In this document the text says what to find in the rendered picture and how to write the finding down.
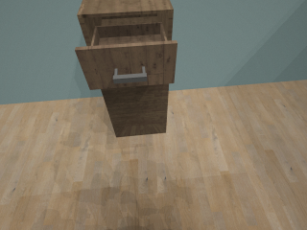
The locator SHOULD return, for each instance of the cabinet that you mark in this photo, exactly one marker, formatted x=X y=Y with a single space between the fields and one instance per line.
x=133 y=110

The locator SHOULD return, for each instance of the handle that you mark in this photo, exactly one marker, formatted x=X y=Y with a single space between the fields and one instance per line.
x=129 y=77

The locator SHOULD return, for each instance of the drawer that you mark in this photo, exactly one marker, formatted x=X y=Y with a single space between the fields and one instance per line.
x=128 y=48

